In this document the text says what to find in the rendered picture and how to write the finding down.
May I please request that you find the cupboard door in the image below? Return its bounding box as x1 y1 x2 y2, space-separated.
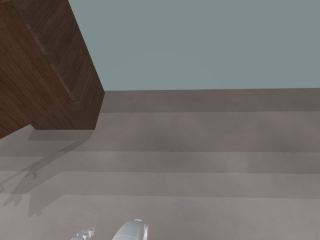
0 0 73 139

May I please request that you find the left robot hand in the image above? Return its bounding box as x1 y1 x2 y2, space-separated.
71 228 95 240

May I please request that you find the robot left thigh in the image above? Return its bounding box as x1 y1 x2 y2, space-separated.
112 220 149 240

